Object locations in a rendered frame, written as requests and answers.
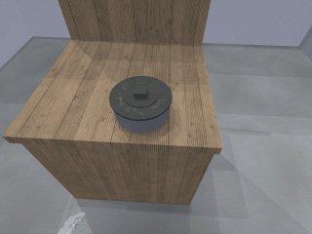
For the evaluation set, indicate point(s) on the knob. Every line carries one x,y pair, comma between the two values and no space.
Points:
140,91

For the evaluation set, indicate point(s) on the pot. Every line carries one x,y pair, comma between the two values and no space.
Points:
143,127

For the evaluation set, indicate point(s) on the robot left hand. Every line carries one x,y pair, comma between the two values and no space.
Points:
72,223

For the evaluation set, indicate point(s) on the table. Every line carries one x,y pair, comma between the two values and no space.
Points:
69,126

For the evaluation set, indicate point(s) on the lid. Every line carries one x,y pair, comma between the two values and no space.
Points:
157,101

